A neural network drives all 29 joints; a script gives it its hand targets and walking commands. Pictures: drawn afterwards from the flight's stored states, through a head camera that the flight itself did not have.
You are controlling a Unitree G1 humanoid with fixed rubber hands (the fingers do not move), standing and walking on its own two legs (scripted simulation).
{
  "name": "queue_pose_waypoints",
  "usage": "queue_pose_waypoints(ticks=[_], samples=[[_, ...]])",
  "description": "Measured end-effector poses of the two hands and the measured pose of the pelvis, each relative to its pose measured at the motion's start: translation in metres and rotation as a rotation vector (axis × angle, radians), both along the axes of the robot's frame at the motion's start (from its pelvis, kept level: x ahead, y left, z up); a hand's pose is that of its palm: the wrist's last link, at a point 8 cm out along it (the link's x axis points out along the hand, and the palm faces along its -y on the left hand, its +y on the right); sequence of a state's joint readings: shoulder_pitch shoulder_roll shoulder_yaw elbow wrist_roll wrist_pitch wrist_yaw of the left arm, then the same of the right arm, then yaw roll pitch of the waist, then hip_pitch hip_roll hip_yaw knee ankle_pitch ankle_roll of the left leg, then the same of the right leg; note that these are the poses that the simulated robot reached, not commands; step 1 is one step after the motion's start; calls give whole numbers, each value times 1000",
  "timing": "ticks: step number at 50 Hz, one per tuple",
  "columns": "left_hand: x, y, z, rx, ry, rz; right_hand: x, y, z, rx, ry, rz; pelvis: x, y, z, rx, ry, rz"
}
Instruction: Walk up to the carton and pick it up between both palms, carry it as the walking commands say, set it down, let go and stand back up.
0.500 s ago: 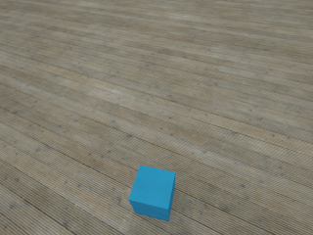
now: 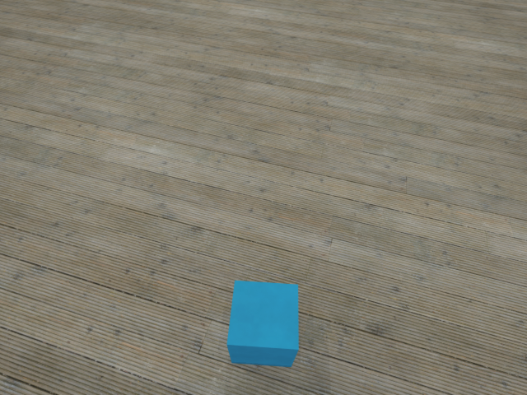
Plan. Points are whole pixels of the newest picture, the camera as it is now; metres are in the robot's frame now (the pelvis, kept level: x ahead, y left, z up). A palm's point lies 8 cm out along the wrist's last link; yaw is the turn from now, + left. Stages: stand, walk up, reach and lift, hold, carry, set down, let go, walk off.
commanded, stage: walk up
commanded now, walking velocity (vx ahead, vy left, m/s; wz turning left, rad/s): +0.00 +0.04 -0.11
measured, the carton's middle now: (263, 325) +0.42 +0.00 -0.65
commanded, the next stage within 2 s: stand in 0.96 s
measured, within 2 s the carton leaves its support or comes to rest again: neither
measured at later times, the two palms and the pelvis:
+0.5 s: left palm out of the picture +0.03 +0.26 -0.14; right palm out of the picture -0.01 -0.21 -0.14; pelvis +0.00 +0.03 +0.00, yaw -2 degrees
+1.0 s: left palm out of the picture +0.00 +0.24 -0.14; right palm out of the picture -0.06 -0.20 -0.14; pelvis -0.02 +0.02 +0.00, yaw -4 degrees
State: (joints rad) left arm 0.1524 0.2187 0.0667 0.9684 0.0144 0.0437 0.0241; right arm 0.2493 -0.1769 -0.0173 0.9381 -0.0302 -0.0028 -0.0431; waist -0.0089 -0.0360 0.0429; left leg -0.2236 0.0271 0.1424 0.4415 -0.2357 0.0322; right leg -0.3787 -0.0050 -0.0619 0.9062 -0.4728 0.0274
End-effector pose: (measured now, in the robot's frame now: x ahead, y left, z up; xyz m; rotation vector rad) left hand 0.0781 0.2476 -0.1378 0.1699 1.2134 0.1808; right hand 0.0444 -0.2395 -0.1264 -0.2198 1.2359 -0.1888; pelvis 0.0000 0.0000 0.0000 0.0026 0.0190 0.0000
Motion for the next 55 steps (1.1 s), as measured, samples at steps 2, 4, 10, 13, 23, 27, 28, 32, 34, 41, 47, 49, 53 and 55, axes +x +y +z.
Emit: queue_pose_waypoints(ticks=[2, 4, 10, 13, 23, 27, 28, 32, 34, 41, 47, 49, 53, 55], samples=[[18, -6, 3, -14, -35, -24, -10, 2, -4, 6, 16, -24, 1, 3, -1, 0, -6, -5], [31, -11, 6, -19, -64, -44, -21, 2, -8, 14, 36, -49, 1, 5, -1, -1, -11, -12], [31, -15, 13, 10, -77, -84, -40, 0, -20, 55, 67, -113, 2, 2, -3, -1, -20, -30], [15, -10, 13, 21, -41, -81, -42, 2, -18, 58, 76, -119, 2, 4, 0, -2, -20, -36], [-40, 11, 0, -10, 89, -31, -51, 23, -10, 41, 100, -98, -2, 23, 3, -12, -38, -29], [-54, 13, -3, -23, 120, -23, -57, 35, -10, 48, 105, -106, -5, 28, 3, -6, -40, -30], [-57, 13, -4, -26, 126, -22, -59, 37, -11, 52, 108, -108, -6, 29, 4, -5, -40, -31], [-68, 10, -4, -34, 147, -18, -68, 47, -13, 69, 121, -119, -9, 31, 4, -3, -40, -33], [-72, 9, -4, -36, 156, -17, -73, 50, -14, 77, 129, -124, -10, 32, 4, -3, -39, -34], [-83, 1, -5, -42, 173, -17, -90, 52, -18, 89, 153, -145, -15, 30, 2, -1, -33, -45], [-82, -4, -5, -42, 167, -23, -100, 46, -19, 83, 165, -160, -17, 26, 1, 0, -26, -58], [-80, -5, -5, -41, 161, -28, -103, 44, -19, 80, 167, -165, -18, 25, 1, 0, -24, -62], [-75, -7, -5, -40, 148, -40, -105, 42, -18, 81, 167, -171, -18, 23, 1, -1, -22, -65], [-73, -8, -5, -40, 142, -46, -105, 42, -17, 82, 165, -172, -18, 22, 1, -1, -21, -65]])
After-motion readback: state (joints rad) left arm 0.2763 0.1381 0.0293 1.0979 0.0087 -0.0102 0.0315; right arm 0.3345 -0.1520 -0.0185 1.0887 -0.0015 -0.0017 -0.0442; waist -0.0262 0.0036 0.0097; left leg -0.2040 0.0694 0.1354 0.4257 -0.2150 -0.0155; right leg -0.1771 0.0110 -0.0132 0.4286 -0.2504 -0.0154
